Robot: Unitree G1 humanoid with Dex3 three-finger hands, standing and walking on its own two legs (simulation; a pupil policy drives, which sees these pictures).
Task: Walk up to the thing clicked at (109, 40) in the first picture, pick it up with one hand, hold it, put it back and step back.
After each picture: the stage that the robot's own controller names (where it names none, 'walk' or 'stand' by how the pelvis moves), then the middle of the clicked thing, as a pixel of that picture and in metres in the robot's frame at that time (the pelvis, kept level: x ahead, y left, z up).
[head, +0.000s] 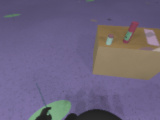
stand; (109, 39) +0.92 -0.20 -0.07
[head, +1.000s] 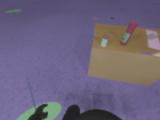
rise first; (104, 40) +0.82 -0.09 -0.04
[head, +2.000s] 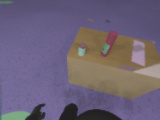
rise first; (82, 49) +0.62 +0.13 -0.04
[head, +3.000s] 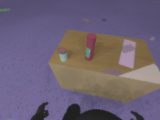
stand; (63, 54) +0.53 +0.28 -0.03
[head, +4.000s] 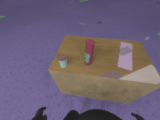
stand; (62, 61) +0.49 +0.27 -0.06
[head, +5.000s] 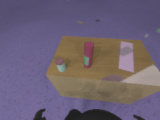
walk; (60, 65) +0.44 +0.28 -0.05
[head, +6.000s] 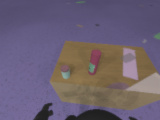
stand; (65, 72) +0.40 +0.22 -0.08
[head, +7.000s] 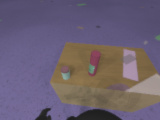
stand; (65, 72) +0.40 +0.22 -0.08
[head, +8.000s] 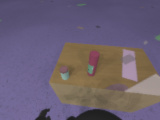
stand; (64, 73) +0.39 +0.23 -0.08
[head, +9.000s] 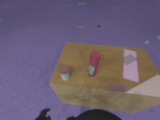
stand; (64, 73) +0.38 +0.23 -0.08
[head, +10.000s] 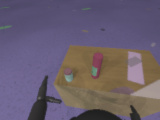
rise first; (68, 75) +0.39 +0.22 -0.07
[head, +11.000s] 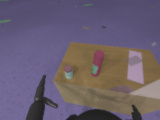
go down; (68, 72) +0.40 +0.22 -0.07
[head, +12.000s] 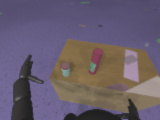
go down; (65, 69) +0.41 +0.21 -0.06
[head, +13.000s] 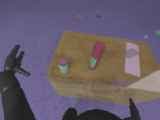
go down; (63, 65) +0.41 +0.21 -0.03
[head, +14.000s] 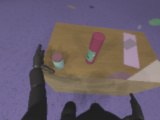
close in; (58, 61) +0.41 +0.21 +0.01
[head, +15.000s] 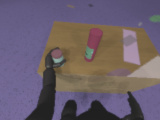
close; (58, 58) +0.43 +0.20 +0.02
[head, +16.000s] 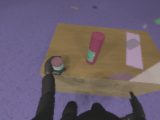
lift; (58, 66) +0.37 +0.21 +0.01
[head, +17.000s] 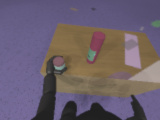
lift; (59, 65) +0.38 +0.20 +0.01
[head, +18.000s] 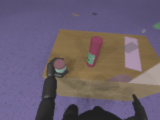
lift; (60, 68) +0.35 +0.19 +0.05
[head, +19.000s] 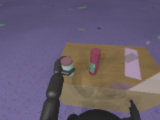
hold; (67, 67) +0.33 +0.16 +0.12
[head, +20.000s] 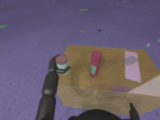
crouch; (62, 65) +0.33 +0.20 +0.13
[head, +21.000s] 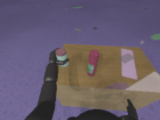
lower; (62, 58) +0.40 +0.20 +0.13
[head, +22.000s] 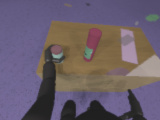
lower; (57, 54) +0.45 +0.20 +0.03
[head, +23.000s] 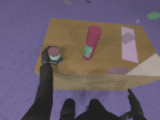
lower; (55, 56) +0.44 +0.21 +0.02
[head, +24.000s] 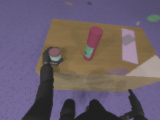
lower; (55, 57) +0.43 +0.21 +0.02
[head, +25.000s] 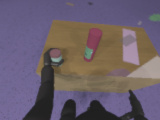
lower; (56, 58) +0.43 +0.21 +0.02
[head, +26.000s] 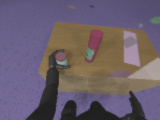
open; (61, 61) +0.41 +0.18 +0.02
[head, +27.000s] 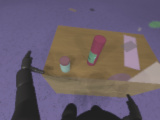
sink last; (65, 64) +0.40 +0.17 -0.01
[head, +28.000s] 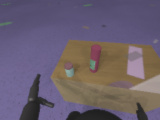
stand; (69, 69) +0.41 +0.20 -0.03
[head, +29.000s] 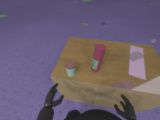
stand; (70, 69) +0.40 +0.19 -0.03
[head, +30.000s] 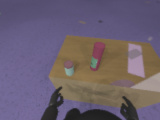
stand; (69, 68) +0.40 +0.18 -0.01
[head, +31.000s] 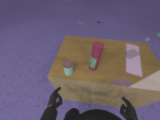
stand; (68, 68) +0.40 +0.19 -0.01
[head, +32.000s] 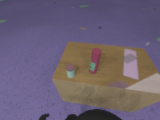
stand; (70, 71) +0.42 +0.19 -0.07
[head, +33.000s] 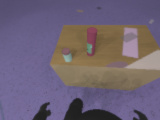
walk; (67, 55) +0.50 +0.23 -0.04
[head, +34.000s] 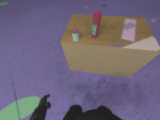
walk; (75, 35) +0.77 +0.20 -0.05
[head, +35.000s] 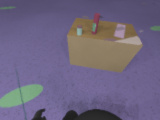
stand; (79, 30) +1.03 +0.21 -0.06
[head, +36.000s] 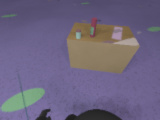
stand; (78, 34) +1.05 +0.21 -0.07
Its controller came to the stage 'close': yes
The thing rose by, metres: 0.19
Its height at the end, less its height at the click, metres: +0.00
